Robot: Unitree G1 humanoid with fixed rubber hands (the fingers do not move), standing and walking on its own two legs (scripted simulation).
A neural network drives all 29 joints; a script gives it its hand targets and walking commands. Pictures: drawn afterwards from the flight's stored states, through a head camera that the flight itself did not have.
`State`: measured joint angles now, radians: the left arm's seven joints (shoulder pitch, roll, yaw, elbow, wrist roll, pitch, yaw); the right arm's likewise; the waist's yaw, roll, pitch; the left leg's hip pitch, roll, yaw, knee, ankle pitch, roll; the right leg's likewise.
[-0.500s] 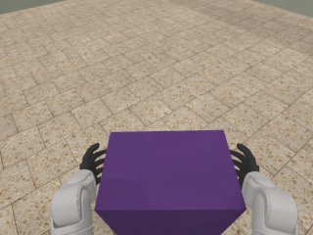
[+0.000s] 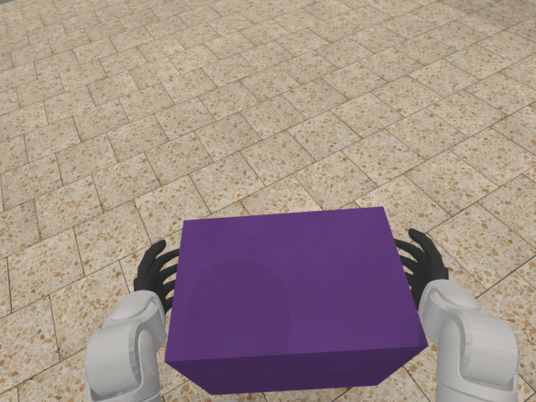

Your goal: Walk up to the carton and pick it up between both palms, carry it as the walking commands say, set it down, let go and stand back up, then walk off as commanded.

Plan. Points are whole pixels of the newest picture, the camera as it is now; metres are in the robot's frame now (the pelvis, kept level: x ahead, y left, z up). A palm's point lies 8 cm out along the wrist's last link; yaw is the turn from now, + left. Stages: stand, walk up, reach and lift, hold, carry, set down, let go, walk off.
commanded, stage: carry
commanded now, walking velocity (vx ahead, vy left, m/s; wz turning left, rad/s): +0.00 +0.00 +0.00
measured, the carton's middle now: (288, 310) +0.26 +0.00 -0.02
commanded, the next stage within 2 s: none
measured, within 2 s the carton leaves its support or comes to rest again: neither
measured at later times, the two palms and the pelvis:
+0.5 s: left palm (171, 163) +0.48 +0.19 +0.07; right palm (388, 162) +0.45 -0.17 +0.07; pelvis +0.22 +0.03 -0.01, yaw -3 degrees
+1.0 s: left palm (191, 145) +0.53 +0.16 +0.07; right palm (397, 142) +0.51 -0.20 +0.06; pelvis +0.27 -0.01 -0.02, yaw -2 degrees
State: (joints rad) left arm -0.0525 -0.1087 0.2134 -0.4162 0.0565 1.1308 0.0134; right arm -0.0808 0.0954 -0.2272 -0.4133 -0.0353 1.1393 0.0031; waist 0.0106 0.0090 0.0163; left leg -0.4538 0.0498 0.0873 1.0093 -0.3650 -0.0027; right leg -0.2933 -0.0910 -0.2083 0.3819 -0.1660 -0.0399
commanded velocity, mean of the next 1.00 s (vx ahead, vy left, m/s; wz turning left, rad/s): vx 0.07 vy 0.00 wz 0.00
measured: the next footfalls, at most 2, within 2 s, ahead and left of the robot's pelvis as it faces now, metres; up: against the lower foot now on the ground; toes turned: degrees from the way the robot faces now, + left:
left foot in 0.22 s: +0.29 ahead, +0.12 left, +0.00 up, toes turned +7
right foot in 0.42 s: +0.20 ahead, -0.11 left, +0.00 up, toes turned -13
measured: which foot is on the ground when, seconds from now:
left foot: up 0.00-0.20, down 0.22-1.00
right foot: down 0.00-0.24, up 0.26-0.40, down 0.42-1.00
